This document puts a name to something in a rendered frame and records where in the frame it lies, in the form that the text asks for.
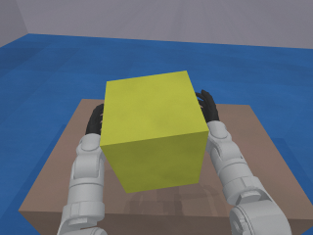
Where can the right robot hand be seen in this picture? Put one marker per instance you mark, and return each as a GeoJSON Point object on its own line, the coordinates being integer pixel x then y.
{"type": "Point", "coordinates": [208, 108]}

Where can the right robot forearm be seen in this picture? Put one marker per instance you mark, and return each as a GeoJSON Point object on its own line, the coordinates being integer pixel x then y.
{"type": "Point", "coordinates": [239, 184]}

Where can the left robot hand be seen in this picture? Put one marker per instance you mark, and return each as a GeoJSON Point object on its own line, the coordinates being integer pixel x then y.
{"type": "Point", "coordinates": [94, 124]}

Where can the pedestal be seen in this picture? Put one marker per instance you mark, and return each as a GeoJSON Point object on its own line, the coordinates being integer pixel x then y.
{"type": "Point", "coordinates": [192, 209]}

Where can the carton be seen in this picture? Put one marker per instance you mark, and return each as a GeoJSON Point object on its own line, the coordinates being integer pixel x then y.
{"type": "Point", "coordinates": [153, 131]}

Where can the robot right upper arm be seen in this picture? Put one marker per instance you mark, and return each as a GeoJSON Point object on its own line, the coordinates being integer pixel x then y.
{"type": "Point", "coordinates": [258, 218]}

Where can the left robot forearm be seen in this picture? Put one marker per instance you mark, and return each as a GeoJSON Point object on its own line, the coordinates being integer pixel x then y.
{"type": "Point", "coordinates": [85, 205]}

